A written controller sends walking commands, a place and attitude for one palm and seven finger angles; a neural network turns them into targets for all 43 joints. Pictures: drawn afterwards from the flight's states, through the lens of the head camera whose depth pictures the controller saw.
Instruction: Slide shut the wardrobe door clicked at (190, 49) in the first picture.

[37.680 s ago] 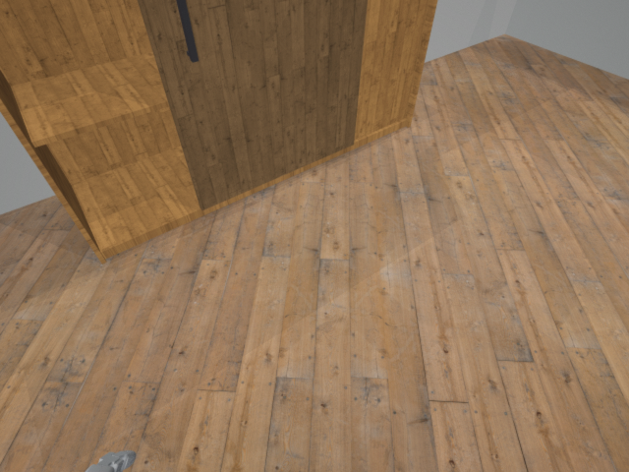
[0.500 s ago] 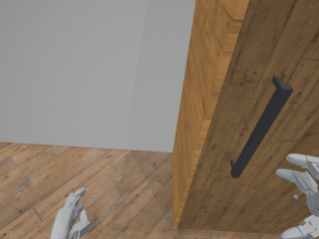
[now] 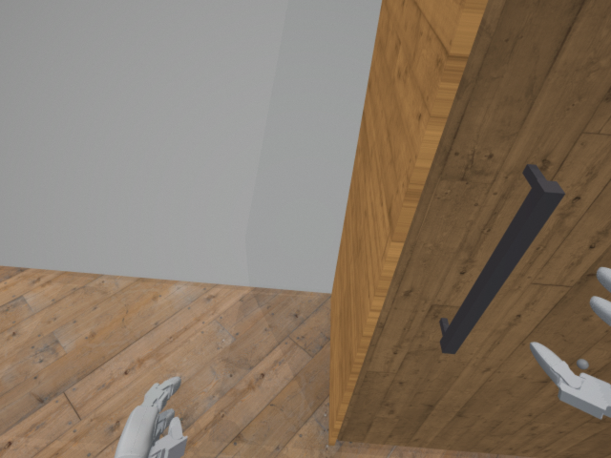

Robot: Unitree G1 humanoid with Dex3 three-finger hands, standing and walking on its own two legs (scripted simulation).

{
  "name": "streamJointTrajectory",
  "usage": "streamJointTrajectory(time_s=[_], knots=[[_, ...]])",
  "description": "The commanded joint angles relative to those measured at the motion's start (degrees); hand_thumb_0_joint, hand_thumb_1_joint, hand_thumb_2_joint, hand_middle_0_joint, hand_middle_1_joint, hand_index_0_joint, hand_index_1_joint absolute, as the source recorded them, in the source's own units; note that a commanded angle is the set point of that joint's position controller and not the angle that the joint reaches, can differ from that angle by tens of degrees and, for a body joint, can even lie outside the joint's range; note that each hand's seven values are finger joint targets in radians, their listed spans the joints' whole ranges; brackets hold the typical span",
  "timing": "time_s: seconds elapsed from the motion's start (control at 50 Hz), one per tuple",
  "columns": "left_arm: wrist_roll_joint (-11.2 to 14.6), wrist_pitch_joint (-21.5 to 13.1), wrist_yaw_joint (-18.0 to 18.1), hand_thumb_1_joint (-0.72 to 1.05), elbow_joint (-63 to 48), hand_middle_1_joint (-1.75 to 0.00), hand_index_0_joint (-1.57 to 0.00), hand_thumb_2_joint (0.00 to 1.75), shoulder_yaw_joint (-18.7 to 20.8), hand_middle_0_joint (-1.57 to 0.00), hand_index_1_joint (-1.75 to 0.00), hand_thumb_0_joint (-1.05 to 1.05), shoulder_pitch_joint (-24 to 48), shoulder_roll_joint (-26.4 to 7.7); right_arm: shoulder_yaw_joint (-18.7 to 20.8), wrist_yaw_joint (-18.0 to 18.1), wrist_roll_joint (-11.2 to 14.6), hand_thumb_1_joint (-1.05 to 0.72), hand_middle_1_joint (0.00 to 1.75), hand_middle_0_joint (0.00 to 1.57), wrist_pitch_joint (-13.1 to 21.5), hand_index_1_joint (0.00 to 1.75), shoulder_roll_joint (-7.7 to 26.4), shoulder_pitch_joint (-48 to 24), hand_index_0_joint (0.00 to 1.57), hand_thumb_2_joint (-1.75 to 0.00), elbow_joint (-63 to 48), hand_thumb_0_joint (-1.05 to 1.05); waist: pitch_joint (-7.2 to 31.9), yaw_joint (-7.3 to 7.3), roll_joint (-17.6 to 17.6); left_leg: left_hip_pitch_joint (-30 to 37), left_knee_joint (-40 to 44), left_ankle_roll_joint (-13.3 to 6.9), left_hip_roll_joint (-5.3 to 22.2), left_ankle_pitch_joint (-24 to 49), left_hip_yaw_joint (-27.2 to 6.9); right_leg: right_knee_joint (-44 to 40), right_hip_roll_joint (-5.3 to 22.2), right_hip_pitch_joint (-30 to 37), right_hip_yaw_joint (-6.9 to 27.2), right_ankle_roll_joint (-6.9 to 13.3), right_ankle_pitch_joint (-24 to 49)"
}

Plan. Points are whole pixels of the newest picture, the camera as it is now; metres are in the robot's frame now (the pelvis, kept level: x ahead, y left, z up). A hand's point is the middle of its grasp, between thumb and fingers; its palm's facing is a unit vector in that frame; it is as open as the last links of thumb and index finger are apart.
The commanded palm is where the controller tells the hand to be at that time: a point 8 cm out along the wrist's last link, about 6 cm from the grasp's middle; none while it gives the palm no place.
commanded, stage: draw the hand back to the body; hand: right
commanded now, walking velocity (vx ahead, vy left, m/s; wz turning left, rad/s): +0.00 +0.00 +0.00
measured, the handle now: (482, 274) +0.33 -0.24 +0.10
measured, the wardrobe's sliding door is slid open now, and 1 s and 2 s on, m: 0.00 0.00 0.00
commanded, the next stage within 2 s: step back with the hand held close in 0.58 s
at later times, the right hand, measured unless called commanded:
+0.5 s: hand (577, 354) +0.19 -0.26 +0.15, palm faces +0.48 +0.80 -0.36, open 7.5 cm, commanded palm +0.14 -0.29 +0.17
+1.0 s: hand (578, 367) +0.18 -0.26 +0.15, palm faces +0.38 +0.80 -0.46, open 7.4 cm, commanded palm +0.12 -0.30 +0.17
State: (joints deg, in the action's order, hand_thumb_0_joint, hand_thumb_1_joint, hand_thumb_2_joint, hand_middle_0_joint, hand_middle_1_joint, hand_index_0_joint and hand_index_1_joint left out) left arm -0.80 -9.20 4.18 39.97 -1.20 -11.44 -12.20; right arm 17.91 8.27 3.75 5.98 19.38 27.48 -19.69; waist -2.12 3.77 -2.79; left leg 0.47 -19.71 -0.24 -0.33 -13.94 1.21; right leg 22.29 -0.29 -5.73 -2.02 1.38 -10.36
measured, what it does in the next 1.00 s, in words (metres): stands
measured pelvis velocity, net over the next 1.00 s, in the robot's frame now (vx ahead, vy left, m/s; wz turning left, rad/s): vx -0.02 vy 0.00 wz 0.01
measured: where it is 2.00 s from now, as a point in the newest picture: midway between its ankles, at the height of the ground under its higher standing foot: outside the picture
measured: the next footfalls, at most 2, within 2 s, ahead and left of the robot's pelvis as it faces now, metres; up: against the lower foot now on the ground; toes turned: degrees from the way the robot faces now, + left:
left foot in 1.78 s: -0.16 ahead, +0.09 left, +0.00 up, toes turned -1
right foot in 1.92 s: -0.04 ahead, -0.12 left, +0.00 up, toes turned +1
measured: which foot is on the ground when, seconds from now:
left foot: down 0.00-1.00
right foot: down 0.00-1.00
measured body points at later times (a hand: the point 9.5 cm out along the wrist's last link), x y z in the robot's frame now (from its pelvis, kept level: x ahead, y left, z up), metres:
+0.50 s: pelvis +0.00 +0.01 +0.00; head -0.02 +0.02 +0.45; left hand +0.19 +0.23 -0.09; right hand +0.16 -0.30 +0.17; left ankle -0.03 +0.12 -0.74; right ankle +0.03 -0.10 -0.74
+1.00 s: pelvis -0.02 +0.00 -0.01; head -0.02 +0.01 +0.44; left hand +0.16 +0.24 -0.09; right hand +0.15 -0.30 +0.17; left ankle -0.03 +0.12 -0.74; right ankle +0.03 -0.10 -0.74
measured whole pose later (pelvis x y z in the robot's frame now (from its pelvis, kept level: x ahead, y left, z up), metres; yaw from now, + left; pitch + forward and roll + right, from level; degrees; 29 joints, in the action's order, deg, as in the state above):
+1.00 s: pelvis -0.02 +0.00 -0.01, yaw +0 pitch -1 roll +1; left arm 0.8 -1.0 5.1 33.3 0.4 -10.1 -14.3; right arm 19.5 7.7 3.6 6.9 22.6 31.1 -25.3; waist -0.3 1.2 -3.4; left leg -10.9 -26.7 0.1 -0.9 -14.9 1.0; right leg 29.2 0.5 -16.9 -2.3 1.8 -11.3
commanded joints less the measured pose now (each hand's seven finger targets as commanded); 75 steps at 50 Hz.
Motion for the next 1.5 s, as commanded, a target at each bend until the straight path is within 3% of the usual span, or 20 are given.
streamJointTrajectory(time_s=[0.0,0.18,0.26,0.32,0.64,0.68,0.7,0.72,0.76,0.82,0.9,1.02,1.1,1.16,1.26,1.3,1.36,1.4,1.44,1.48], knots=[[0.2,-2.2,0.5,0.90,-9.6,-0.30,-0.20,0.90,2.7,-0.20,-0.30,0.00,7.7,-7.1,7.7,0.4,0.0,-0.57,0.49,0.21,3.3,0.49,10.8,-4.4,0.21,-0.74,-12.4,0.00,2.1,0.21,-0.9,-5.1,4.0,-0.7,-0.9,8.2,0.1,-3.3,1.6,3.0,1.9,-1.3,9.1],[0.1,-1.3,0.6,0.90,-10.2,-0.30,-0.20,0.90,2.9,-0.20,-0.30,0.00,8.1,-6.9,7.4,0.4,0.0,-0.90,0.30,0.20,3.4,0.30,10.8,-5.9,0.20,-0.90,-15.1,0.00,4.1,0.13,-1.0,-4.9,3.9,-0.4,-0.8,10.3,-0.1,-2.6,1.5,4.6,1.3,-0.9,10.7],[0.2,-1.0,0.5,0.90,-10.2,-0.30,-0.20,0.90,2.8,-0.20,-0.30,0.00,7.9,-6.8,7.5,0.4,0.1,-0.90,0.30,0.20,3.3,0.30,10.6,-5.2,0.20,-0.90,-14.7,0.00,3.8,0.19,-2.0,-4.7,3.9,-0.5,-0.9,10.0,0.0,-2.8,1.5,4.3,1.5,-1.1,10.7],[0.2,-0.7,0.6,0.90,-10.1,-0.30,-0.20,0.90,2.7,-0.20,-0.30,0.00,8.2,-6.7,7.2,0.3,0.3,-0.90,0.30,0.20,3.2,0.30,10.2,-5.3,0.20,-0.90,-13.1,0.00,1.4,-0.02,0.2,-6.2,4.8,-0.4,-0.8,7.8,-0.1,-3.1,1.6,3.6,1.5,-1.0,8.1],[0.1,-0.9,1.0,0.90,-9.8,-0.30,-0.20,0.90,2.7,-0.20,-0.30,0.00,8.8,-6.4,7.2,0.4,0.3,-0.90,0.30,0.20,3.8,0.30,10.6,-7.0,0.20,-0.90,-14.1,0.00,1.8,0.02,-1.4,-6.2,5.7,-0.3,-0.7,6.9,-0.5,-2.9,1.1,4.6,1.1,-0.6,6.8],[0.2,-0.9,1.2,0.90,-9.3,-0.30,-0.20,0.90,2.7,-0.20,-0.30,0.00,8.8,-6.5,7.4,0.7,0.3,-0.90,0.30,0.20,3.8,0.30,11.3,-10.2,0.20,-0.90,-12.9,0.00,1.8,-0.39,-0.2,-6.6,5.9,-0.2,-0.7,6.6,-0.5,-3.0,0.9,4.6,1.0,-0.5,6.4],[1.6,0.3,0.6,0.90,-12.4,-0.30,-0.20,0.90,1.9,-0.20,-0.30,0.00,8.9,-7.0,15.4,1.1,0.1,-0.90,0.30,0.20,5.9,0.30,20.7,-19.0,0.20,-0.90,-16.7,0.00,-3.2,-1.70,-3.8,-11.2,7.1,-0.4,1.6,7.8,-3.5,-1.2,1.9,-0.7,2.1,-0.1,2.3],[0.7,1.3,0.9,0.90,-10.8,-0.30,-0.20,0.90,2.4,-0.20,-0.30,0.00,9.2,-7.2,10.6,0.2,0.1,-0.90,0.30,0.20,5.4,0.30,14.2,-9.2,0.20,-0.90,-10.2,0.00,-2.1,-1.95,2.3,-14.6,6.9,-0.3,3.6,9.2,-4.6,1.9,2.3,-1.8,3.3,0.4,3.4],[1.0,2.6,0.3,0.90,-12.5,-0.30,-0.20,0.90,2.6,-0.20,-0.30,0.00,8.0,-6.9,7.5,-0.6,-0.3,-0.90,0.30,0.20,5.0,0.30,10.8,-3.1,0.20,-0.90,-10.6,0.00,3.5,-1.90,4.2,-14.5,4.3,-0.2,6.0,14.4,-5.5,5.4,2.7,-0.8,2.6,0.5,7.2],[1.4,3.7,0.8,0.90,-14.0,-0.30,-0.20,0.90,3.1,-0.20,-0.30,0.00,7.0,-7.4,8.8,-0.1,-0.5,-0.90,0.30,0.20,4.9,0.30,12.5,-0.5,0.20,-0.90,-14.7,0.00,10.4,-2.03,1.0,-12.4,-0.8,-0.2,6.6,21.7,-4.4,7.0,3.9,0.1,2.3,0.3,15.7],[1.6,5.0,1.5,0.90,-15.6,-0.30,-0.20,0.90,3.4,-0.20,-0.30,0.00,7.1,-8.0,12.2,0.8,-0.2,-0.90,0.30,0.20,4.5,0.30,16.1,0.9,0.20,-0.90,-17.6,0.00,11.7,-1.88,0.1,-13.6,-3.6,0.1,5.3,19.6,-3.4,6.8,5.1,-0.8,3.3,0.4,20.0],[1.8,5.7,2.0,0.90,-16.7,-0.30,-0.20,0.90,3.4,-0.20,-0.30,0.00,6.6,-8.2,12.2,1.6,0.0,-0.90,0.30,0.20,4.9,0.30,15.3,1.6,0.20,-0.90,-17.5,0.00,8.8,-2.35,-0.1,-14.0,-4.8,0.0,3.5,8.4,-3.3,3.4,6.6,-8.1,6.2,0.8,9.7],[1.8,4.7,2.3,0.90,-16.9,-0.30,-0.20,0.90,3.6,-0.20,-0.30,0.00,6.6,-9.1,11.8,2.0,-0.5,-0.90,0.30,0.20,6.0,0.30,14.3,0.6,0.20,-0.90,-16.7,0.00,5.8,-2.34,-2.8,-11.4,-6.6,0.3,1.6,-1.2,-3.0,-2.6,8.1,-18.1,9.6,2.0,-10.5],[1.7,3.5,2.3,0.90,-16.9,-0.30,-0.20,0.90,3.5,-0.20,-0.30,0.00,5.9,-9.2,11.5,2.2,-1.5,-0.90,0.30,0.20,7.1,0.30,13.2,-0.3,0.20,-0.90,-17.7,0.00,5.9,-2.53,-4.9,-6.9,-10.0,0.4,0.5,-2.5,-2.6,-6.3,9.1,-24.9,11.9,3.1,-22.3],[1.2,2.0,2.1,0.90,-16.8,-0.30,-0.20,0.90,3.9,-0.20,-0.30,0.00,5.4,-9.1,12.7,2.1,-2.8,-0.90,0.30,0.20,8.4,0.30,13.1,-1.4,0.20,-0.90,-18.9,0.00,6.1,-2.21,-7.4,0.1,-16.5,0.4,-1.5,-1.7,-1.9,-9.6,10.5,-34.6,14.2,4.6,-31.0],[1.4,1.6,2.0,0.90,-16.6,-0.30,-0.20,0.90,4.0,-0.20,-0.30,0.00,4.8,-8.7,13.7,2.1,-2.3,-0.90,0.30,0.20,8.5,0.30,14.4,-0.6,0.20,-0.90,-19.7,0.00,7.0,-2.44,-2.0,-3.7,-11.9,-0.7,0.6,-2.0,-5.0,-3.8,8.0,-31.1,11.7,3.6,-27.0],[0.9,1.2,1.5,0.90,-14.7,-0.30,-0.20,0.90,3.6,-0.20,-0.30,0.00,3.8,-7.1,12.5,2.5,-1.7,-0.90,0.30,0.20,8.5,0.30,14.0,-1.0,0.20,-0.90,-20.1,0.00,5.4,-3.36,6.4,-19.1,-1.4,-4.2,8.3,-7.8,-13.9,8.4,3.5,-19.9,6.6,0.4,-17.2],[0.7,1.2,1.3,0.90,-12.8,-0.30,-0.20,0.90,3.6,-0.20,-0.30,0.00,3.2,-6.8,11.8,3.1,-1.4,-0.90,0.30,0.20,8.2,0.30,14.2,-2.8,0.20,-0.90,-20.4,0.00,7.5,-3.88,8.8,-24.3,1.0,-6.4,13.1,-1.9,-17.2,16.2,2.0,-12.7,4.0,-1.0,-9.6],[0.8,1.3,1.4,0.90,-12.6,-0.30,-0.20,0.90,3.3,-0.20,-0.30,0.00,3.7,-6.6,11.3,3.6,-1.6,-0.90,0.30,0.20,8.0,0.30,14.4,-3.8,0.20,-0.90,-20.3,0.00,7.8,-4.17,7.8,-25.3,-1.6,-5.7,13.0,3.7,-14.3,16.2,2.5,-10.4,4.5,-1.1,-5.2],[1.1,1.3,1.7,0.90,-13.2,-0.30,-0.20,0.90,3.3,-0.20,-0.30,0.00,5.0,-7.2,11.9,3.7,-1.6,-0.90,0.30,0.20,8.2,0.30,14.9,-3.5,0.20,-0.90,-20.5,0.00,6.2,-3.77,3.4,-26.7,-3.9,-3.3,8.3,-3.6,-10.1,9.9,4.9,-11.6,7.6,0.1,-9.0]])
